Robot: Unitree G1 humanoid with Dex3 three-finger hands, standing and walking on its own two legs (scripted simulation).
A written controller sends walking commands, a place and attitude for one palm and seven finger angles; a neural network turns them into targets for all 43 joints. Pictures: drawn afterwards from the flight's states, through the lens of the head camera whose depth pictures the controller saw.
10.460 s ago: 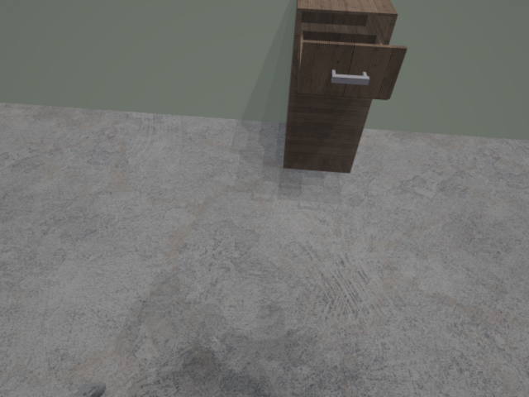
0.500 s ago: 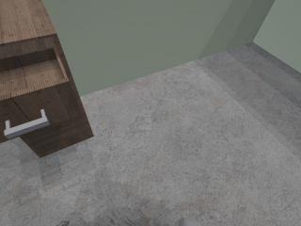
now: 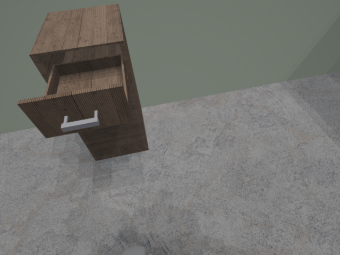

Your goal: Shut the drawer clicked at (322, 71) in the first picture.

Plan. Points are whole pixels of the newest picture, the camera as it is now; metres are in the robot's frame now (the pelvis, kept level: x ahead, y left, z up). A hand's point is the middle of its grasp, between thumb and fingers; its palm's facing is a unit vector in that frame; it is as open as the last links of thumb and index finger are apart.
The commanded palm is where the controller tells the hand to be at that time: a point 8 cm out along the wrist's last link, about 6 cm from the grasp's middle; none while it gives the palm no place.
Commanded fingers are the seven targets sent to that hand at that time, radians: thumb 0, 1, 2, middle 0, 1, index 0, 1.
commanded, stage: turn to face it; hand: left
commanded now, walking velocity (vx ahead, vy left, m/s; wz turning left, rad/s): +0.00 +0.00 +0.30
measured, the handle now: (81, 120) +0.54 +0.34 -0.04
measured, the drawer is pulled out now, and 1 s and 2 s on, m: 0.30 0.30 0.30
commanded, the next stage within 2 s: take the last steps up to it in 0.14 s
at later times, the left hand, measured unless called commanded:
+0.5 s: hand out of the picture +0.02 +0.25 -0.17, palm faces +0.16 -0.96 -0.21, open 7.4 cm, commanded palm none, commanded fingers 0.00 0.90 0.90 -0.20 -0.30 -0.20 -0.30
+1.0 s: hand out of the picture +0.02 +0.13 -0.16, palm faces +0.26 -0.95 -0.16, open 7.3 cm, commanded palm none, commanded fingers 0.00 0.90 0.90 -0.20 -0.30 -0.20 -0.30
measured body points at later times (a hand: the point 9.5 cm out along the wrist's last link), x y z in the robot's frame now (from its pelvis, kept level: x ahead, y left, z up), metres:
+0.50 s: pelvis +0.01 +0.04 +0.00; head +0.00 +0.05 +0.45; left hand +0.01 +0.30 -0.15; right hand +0.10 -0.18 -0.14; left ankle -0.03 +0.14 -0.74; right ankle +0.03 -0.09 -0.69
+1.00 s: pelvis +0.12 +0.00 +0.01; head +0.12 -0.02 +0.45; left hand +0.01 +0.18 -0.14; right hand +0.17 -0.23 -0.16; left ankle +0.16 +0.17 -0.66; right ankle +0.08 -0.08 -0.74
